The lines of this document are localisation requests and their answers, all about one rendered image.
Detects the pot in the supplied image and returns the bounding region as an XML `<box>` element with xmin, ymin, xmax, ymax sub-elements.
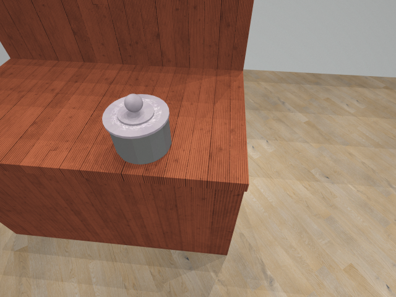
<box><xmin>110</xmin><ymin>119</ymin><xmax>171</xmax><ymax>165</ymax></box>

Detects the table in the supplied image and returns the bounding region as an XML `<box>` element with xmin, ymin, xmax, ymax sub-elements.
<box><xmin>0</xmin><ymin>0</ymin><xmax>254</xmax><ymax>256</ymax></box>

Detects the knob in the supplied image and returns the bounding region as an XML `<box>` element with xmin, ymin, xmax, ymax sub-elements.
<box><xmin>124</xmin><ymin>93</ymin><xmax>143</xmax><ymax>112</ymax></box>

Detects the lid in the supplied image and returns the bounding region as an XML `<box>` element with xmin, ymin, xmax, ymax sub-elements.
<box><xmin>102</xmin><ymin>94</ymin><xmax>170</xmax><ymax>139</ymax></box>

